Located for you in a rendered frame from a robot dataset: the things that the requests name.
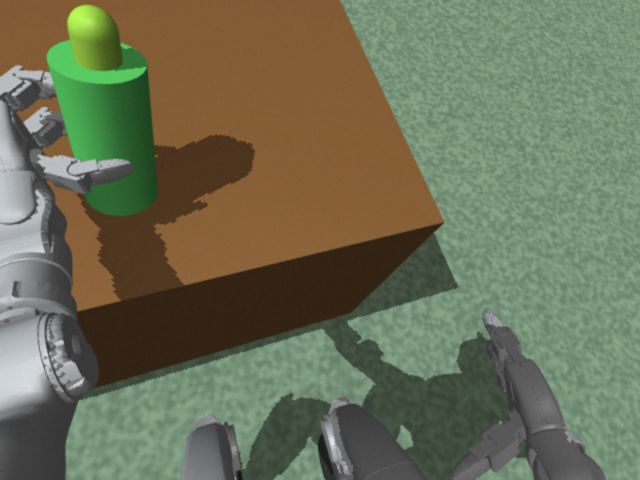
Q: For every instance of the right robot hand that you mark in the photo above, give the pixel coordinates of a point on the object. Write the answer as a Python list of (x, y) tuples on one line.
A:
[(532, 405)]

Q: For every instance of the right robot arm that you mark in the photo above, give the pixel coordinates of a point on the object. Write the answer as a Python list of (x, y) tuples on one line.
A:
[(557, 454)]

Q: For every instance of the left robot hand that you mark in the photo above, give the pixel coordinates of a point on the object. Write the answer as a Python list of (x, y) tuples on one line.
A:
[(21, 143)]

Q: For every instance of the right robot foot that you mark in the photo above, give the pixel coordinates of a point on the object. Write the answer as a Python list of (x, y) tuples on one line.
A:
[(325, 460)]

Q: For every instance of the left robot arm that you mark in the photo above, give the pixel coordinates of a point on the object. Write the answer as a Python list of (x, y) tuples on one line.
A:
[(46, 364)]

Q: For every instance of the bottle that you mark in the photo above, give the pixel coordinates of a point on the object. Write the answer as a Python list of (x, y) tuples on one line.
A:
[(102, 88)]

